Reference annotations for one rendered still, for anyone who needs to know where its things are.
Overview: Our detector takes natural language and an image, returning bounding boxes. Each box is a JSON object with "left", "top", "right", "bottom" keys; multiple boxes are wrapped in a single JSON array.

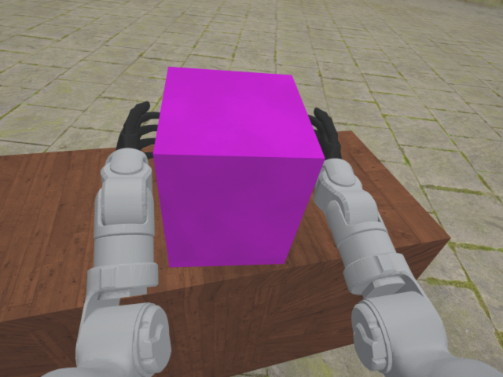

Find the robot right upper arm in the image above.
[{"left": 351, "top": 291, "right": 503, "bottom": 377}]

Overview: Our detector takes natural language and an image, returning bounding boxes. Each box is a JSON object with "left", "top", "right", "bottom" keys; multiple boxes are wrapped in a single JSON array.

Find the carton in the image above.
[{"left": 153, "top": 67, "right": 325, "bottom": 267}]

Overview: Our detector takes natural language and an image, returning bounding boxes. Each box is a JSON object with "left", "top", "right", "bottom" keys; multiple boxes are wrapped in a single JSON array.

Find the pedestal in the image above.
[{"left": 0, "top": 130, "right": 451, "bottom": 377}]

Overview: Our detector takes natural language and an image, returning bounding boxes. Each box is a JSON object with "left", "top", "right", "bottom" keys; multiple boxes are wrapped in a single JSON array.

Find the left robot forearm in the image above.
[{"left": 75, "top": 148, "right": 159, "bottom": 366}]

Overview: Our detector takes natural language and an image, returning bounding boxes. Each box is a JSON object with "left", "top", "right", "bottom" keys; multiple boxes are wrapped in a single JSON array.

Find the right robot forearm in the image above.
[{"left": 314, "top": 159, "right": 448, "bottom": 349}]

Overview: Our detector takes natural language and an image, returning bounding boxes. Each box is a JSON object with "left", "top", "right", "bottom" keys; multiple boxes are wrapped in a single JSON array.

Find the robot left upper arm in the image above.
[{"left": 41, "top": 302, "right": 171, "bottom": 377}]

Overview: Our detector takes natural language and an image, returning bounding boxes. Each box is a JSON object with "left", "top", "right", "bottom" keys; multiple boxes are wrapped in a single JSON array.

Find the right robot hand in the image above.
[{"left": 308, "top": 108, "right": 342, "bottom": 160}]

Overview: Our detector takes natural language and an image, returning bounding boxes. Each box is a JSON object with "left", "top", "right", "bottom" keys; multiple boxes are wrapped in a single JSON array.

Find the left robot hand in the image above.
[{"left": 116, "top": 101, "right": 160, "bottom": 159}]

